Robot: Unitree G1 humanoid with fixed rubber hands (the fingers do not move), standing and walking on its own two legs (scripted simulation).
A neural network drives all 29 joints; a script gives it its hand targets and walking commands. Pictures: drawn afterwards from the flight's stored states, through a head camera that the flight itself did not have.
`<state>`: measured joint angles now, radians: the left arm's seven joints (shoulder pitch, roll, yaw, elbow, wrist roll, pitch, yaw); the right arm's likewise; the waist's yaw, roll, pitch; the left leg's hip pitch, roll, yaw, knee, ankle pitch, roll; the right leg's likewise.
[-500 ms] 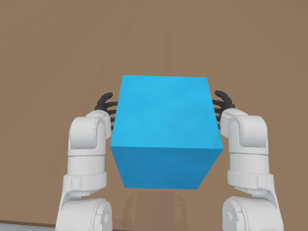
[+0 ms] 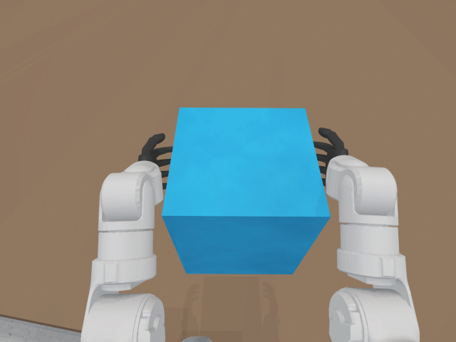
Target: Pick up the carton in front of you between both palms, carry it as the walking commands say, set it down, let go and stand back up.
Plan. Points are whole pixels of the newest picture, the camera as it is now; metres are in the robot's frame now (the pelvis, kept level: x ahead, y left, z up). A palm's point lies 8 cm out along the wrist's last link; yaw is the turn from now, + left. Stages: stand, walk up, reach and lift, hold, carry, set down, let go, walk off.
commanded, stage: carry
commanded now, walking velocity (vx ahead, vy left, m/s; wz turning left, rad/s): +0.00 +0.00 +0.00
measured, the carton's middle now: (240, 197) +0.36 +0.02 +0.04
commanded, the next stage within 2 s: none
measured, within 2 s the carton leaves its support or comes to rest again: neither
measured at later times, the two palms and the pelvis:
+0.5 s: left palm (157, 157) +0.39 +0.16 +0.11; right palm (339, 171) +0.37 -0.14 +0.11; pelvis +0.03 +0.03 -0.01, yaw -3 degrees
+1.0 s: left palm (147, 175) +0.34 +0.17 +0.12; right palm (342, 190) +0.33 -0.13 +0.12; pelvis -0.01 +0.04 -0.01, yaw -3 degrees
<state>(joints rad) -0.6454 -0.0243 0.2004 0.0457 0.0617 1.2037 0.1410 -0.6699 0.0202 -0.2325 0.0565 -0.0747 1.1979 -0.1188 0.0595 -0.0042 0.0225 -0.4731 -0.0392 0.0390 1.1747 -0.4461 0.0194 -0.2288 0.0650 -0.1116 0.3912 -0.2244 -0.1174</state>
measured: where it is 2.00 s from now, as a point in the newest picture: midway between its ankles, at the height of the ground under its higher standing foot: outside the picture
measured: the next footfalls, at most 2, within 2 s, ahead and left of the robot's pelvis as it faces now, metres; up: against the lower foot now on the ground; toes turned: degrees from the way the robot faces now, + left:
left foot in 0.10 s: +0.04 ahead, +0.13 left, +0.00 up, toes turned +1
